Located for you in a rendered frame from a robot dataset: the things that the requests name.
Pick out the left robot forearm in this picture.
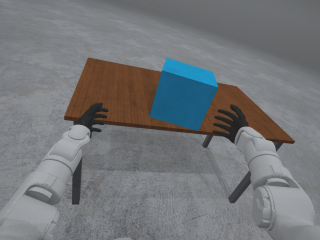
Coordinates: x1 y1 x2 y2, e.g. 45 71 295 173
0 124 91 226

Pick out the right robot hand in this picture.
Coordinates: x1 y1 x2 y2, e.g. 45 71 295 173
212 104 249 143

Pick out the right robot forearm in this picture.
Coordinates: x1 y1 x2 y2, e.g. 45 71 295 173
234 126 316 225

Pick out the left robot hand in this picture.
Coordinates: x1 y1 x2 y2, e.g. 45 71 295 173
76 103 109 132

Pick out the right robot upper arm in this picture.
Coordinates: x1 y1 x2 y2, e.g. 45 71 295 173
251 185 320 240

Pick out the carton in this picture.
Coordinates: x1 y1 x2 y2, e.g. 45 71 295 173
149 58 219 131

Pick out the left robot upper arm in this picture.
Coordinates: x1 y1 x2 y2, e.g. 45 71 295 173
0 194 60 240

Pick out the table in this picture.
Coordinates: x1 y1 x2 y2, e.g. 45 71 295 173
64 57 295 205

